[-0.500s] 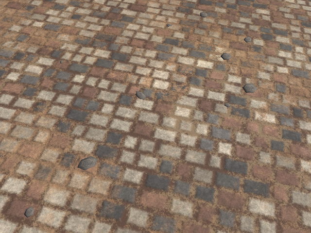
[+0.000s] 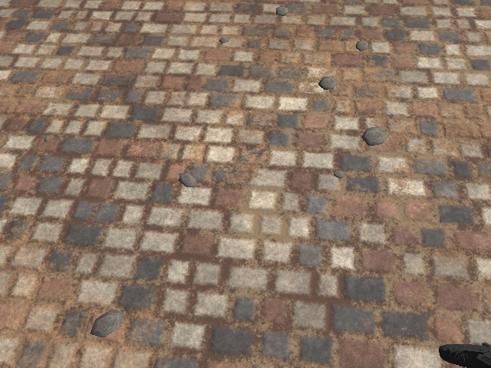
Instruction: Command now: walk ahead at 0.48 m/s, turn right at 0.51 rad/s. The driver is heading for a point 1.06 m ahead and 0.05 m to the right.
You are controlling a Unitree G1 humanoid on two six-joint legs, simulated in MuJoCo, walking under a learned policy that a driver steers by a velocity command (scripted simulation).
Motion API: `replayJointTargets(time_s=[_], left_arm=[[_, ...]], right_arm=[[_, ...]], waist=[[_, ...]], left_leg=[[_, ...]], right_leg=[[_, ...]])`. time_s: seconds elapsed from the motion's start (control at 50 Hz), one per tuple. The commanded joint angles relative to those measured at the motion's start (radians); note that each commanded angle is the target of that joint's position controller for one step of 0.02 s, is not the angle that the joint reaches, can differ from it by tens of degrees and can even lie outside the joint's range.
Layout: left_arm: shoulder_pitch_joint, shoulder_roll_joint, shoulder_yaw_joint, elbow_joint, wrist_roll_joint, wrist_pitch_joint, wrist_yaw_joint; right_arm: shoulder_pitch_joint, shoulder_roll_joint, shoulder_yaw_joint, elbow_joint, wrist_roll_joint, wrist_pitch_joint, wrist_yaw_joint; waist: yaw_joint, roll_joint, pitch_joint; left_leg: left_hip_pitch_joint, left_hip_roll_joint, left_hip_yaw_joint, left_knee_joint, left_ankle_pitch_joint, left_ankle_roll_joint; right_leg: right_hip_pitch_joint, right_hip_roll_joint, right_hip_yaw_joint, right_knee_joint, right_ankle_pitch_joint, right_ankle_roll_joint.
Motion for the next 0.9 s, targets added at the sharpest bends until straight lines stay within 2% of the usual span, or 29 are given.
replayJointTargets(time_s=[0.02,0.06,0.1,0.12,0.14,0.16,0.18,0.2,0.22,0.24,0.26,0.28,0.3,0.34,0.38,0.42,0.48,0.56,0.6,0.62,0.64,0.66,0.68,0.7,0.72,0.74,0.76,0.82,0.9], left_arm=[[0.012,0.201,0.06,-0.045,-0.012,-0.008,0.017],[0.017,0.197,0.062,-0.036,-0.017,-0.003,0.022],[0.005,0.199,0.068,-0.034,-0.013,0.005,0.024],[-0.008,0.194,0.068,-0.039,-0.009,0.009,0.021],[-0.027,0.172,0.059,-0.051,-0.001,0.012,0.016],[-0.032,0.116,0.038,-0.083,0.02,0.013,0.012],[0.141,0.014,0.007,-0.099,-0.006,0.004,0.007],[0.13,0.123,0.024,-0.072,-0.026,0.003,0.01],[0.009,0.185,0.042,-0.086,-0.027,0.006,0.009],[-0.055,0.182,0.043,-0.101,-0.015,0.008,0.012],[-0.099,0.171,0.045,-0.116,-0.001,0.006,0.008],[-0.096,0.153,0.046,-0.122,-0.006,0.011,0.002],[-0.09,0.131,0.043,-0.124,-0.012,0.018,-0.002],[-0.113,0.093,0.033,-0.139,-0.01,0.031,-0.005],[-0.16,0.07,0.022,-0.159,0.003,0.029,-0.007],[-0.192,0.059,0.013,-0.161,0.006,0.019,-0.016],[-0.296,0.053,0.002,-0.178,0.005,-0.003,-0.036],[-0.401,0.077,0.005,-0.222,0.002,-0.011,-0.052],[-0.364,0.107,0.021,-0.222,0.01,-0.014,-0.051],[-0.25,0.137,0.041,-0.19,0.013,-0.015,-0.047],[-0.094,0.193,0.069,-0.145,0.017,-0.012,-0.035],[0.06,0.294,0.092,-0.127,0.037,-0.004,-0.015],[0.057,0.305,0.086,-0.136,0.038,-0.004,-0.017],[0.016,0.212,0.063,-0.135,0.031,-0.01,-0.022],[-0.039,0.178,0.051,-0.125,0.022,-0.016,-0.024],[-0.1,0.142,0.041,-0.12,0.021,-0.021,-0.028],[-0.143,0.115,0.035,-0.118,0.025,-0.03,-0.031],[-0.189,0.095,0.039,-0.093,0.035,-0.062,-0.03],[-0.177,0.112,0.051,-0.05,0.041,-0.07,-0.013]], right_arm=[[-0.156,-0.052,-0.01,-0.1,0.014,-0.021,0.006],[-0.157,-0.079,-0.021,-0.1,0.019,-0.023,0.007],[-0.118,-0.105,-0.034,-0.091,0.021,-0.027,0.004],[-0.048,-0.128,-0.048,-0.075,0.019,-0.03,-0.002],[0.068,-0.154,-0.065,-0.053,0.014,-0.031,-0.01],[0.235,-0.206,-0.078,-0.042,-0.002,-0.027,-0.021],[0.288,-0.258,-0.088,-0.006,-0.008,-0.014,-0.014],[0.271,-0.156,-0.068,-0.021,0.007,-0.009,-0.011],[0.216,-0.101,-0.054,-0.027,0.011,-0.003,-0.017],[0.169,-0.091,-0.049,-0.021,0.005,0.002,-0.017],[0.145,-0.075,-0.045,-0.008,0.0,0.004,-0.017],[0.13,-0.067,-0.041,0.0,-0.008,0.001,-0.019],[0.12,-0.062,-0.042,0.008,-0.006,-0.004,-0.019],[0.115,-0.072,-0.048,0.03,0.007,-0.014,-0.018],[0.132,-0.101,-0.057,0.057,0.009,-0.02,-0.016],[0.132,-0.117,-0.06,0.074,0.009,-0.018,-0.012],[0.151,-0.142,-0.061,0.098,0.024,-0.008,-0.011],[0.235,-0.184,-0.07,0.15,0.045,0.015,-0.012],[0.247,-0.2,-0.068,0.169,0.053,0.032,-0.014],[0.236,-0.197,-0.063,0.173,0.055,0.039,-0.016],[0.245,-0.164,-0.047,0.171,0.045,0.037,-0.019],[0.27,-0.071,-0.012,0.131,0.015,0.028,-0.017],[0.346,-0.03,0.003,0.133,0.028,0.012,-0.013],[0.266,-0.143,-0.03,0.136,0.058,0.009,-0.011],[0.209,-0.148,-0.034,0.112,0.066,0.008,-0.01],[0.183,-0.129,-0.033,0.114,0.053,0.012,-0.017],[0.19,-0.12,-0.038,0.119,0.042,0.023,-0.019],[0.238,-0.059,-0.032,0.138,0.045,0.061,-0.021],[0.148,-0.039,-0.03,0.103,0.037,0.071,-0.019]], waist=[[0.01,-0.13,0.009],[-0.006,-0.141,0.008],[-0.035,-0.161,-0.004],[-0.072,-0.168,-0.045],[-0.137,-0.155,-0.135],[-0.202,-0.07,-0.309],[-0.114,0.284,-0.457],[-0.134,0.205,-0.39],[-0.156,0.098,-0.233],[-0.139,0.02,-0.141],[-0.123,0.014,-0.077],[-0.096,0.047,-0.054],[-0.085,0.067,-0.043],[-0.075,0.058,-0.012],[-0.079,0.029,0.005],[-0.083,0.014,0.004],[-0.116,0.001,0.025],[-0.135,0.013,0.043],[-0.089,0.031,0.008],[-0.014,0.029,-0.06],[0.058,0.02,-0.162],[0.09,-0.152,-0.325],[0.043,-0.297,-0.457],[0.069,-0.179,-0.331],[0.041,-0.176,-0.192],[0.006,-0.129,-0.131],[-0.026,-0.148,-0.086],[-0.078,-0.132,-0.055],[-0.07,-0.101,0.008]], left_leg=[[0.141,-0.07,0.037,-0.13,0.13,-0.002],[0.166,-0.062,0.001,-0.177,0.116,0.018],[0.211,-0.056,-0.001,-0.189,0.032,0.048],[0.313,-0.065,0.02,-0.207,0.002,0.073],[0.496,-0.038,0.019,-0.226,0.018,0.108],[0.79,0.125,-0.14,-0.179,-0.061,0.175],[1.114,0.372,-0.621,-0.261,-0.258,0.337],[1.046,0.374,-0.706,-0.333,-0.432,0.318],[0.902,0.33,-0.527,-0.353,-0.407,0.276],[0.766,0.29,-0.398,-0.37,-0.272,0.255],[0.662,0.253,-0.309,-0.396,-0.166,0.25],[0.591,0.228,-0.237,-0.426,-0.116,0.243],[0.553,0.214,-0.189,-0.455,-0.098,0.247],[0.509,0.222,-0.115,-0.501,-0.052,0.265],[0.502,0.23,-0.072,-0.53,0.002,0.286],[0.514,0.208,-0.002,-0.538,0.051,0.281],[0.514,0.176,0.086,-0.538,0.083,0.255],[0.633,0.229,0.083,-0.501,0.127,0.232],[0.669,0.234,0.076,-0.401,0.328,0.212],[0.639,0.201,0.106,-0.261,0.458,0.188],[0.52,0.151,0.134,-0.065,0.423,0.152],[0.223,0.055,0.167,0.309,0.016,0.091],[0.019,-0.07,0.02,0.548,-0.566,0.064],[-0.072,-0.019,-0.054,0.626,-0.53,0.067],[-0.108,0.026,-0.023,0.603,-0.442,0.075],[-0.079,0.064,-0.009,0.557,-0.361,0.071],[-0.035,0.088,-0.012,0.517,-0.297,0.064],[0.047,0.101,-0.019,0.494,-0.2,0.043],[-0.032,0.094,-0.037,0.317,-0.033,0.029]], right_leg=[[-0.122,-0.196,0.163,-0.07,0.283,-0.122],[-0.064,-0.224,0.213,-0.033,0.274,-0.101],[-0.01,-0.246,0.244,0.029,0.357,-0.083],[-0.006,-0.228,0.237,0.104,0.476,-0.068],[-0.041,-0.172,0.202,0.261,0.537,-0.038],[-0.184,-0.108,0.154,0.537,0.361,-0.01],[-0.544,0.032,0.058,0.871,-0.309,0.049],[-0.649,-0.048,0.075,0.999,-0.305,0.058],[-0.68,-0.088,0.045,1.015,-0.21,0.063],[-0.656,-0.126,0.009,0.991,-0.137,0.07],[-0.638,-0.153,0.002,0.949,-0.098,0.072],[-0.594,-0.178,0.0,0.925,-0.073,0.071],[-0.573,-0.188,-0.013,0.903,-0.065,0.072],[-0.587,-0.205,-0.03,0.845,-0.059,0.078],[-0.609,-0.207,-0.029,0.749,-0.006,0.087],[-0.593,-0.2,-0.036,0.627,0.102,0.083],[-0.526,-0.172,-0.095,0.426,0.241,0.069],[-0.513,-0.146,-0.125,0.298,0.197,0.033],[-0.406,-0.11,-0.156,0.243,0.126,0.003],[-0.228,-0.079,-0.183,0.194,0.157,-0.02],[0.027,-0.095,-0.162,0.213,0.191,-0.046],[0.368,-0.359,0.162,0.223,0.181,-0.136],[0.467,-0.517,0.556,0.074,0.039,-0.242],[0.367,-0.479,0.463,0.039,-0.023,-0.199],[0.241,-0.44,0.298,0.017,0.015,-0.165],[0.13,-0.392,0.202,-0.013,0.064,-0.141],[0.042,-0.36,0.121,-0.051,0.122,-0.129],[-0.071,-0.339,-0.021,-0.139,0.248,-0.133],[-0.051,-0.322,-0.166,-0.176,0.324,-0.119]])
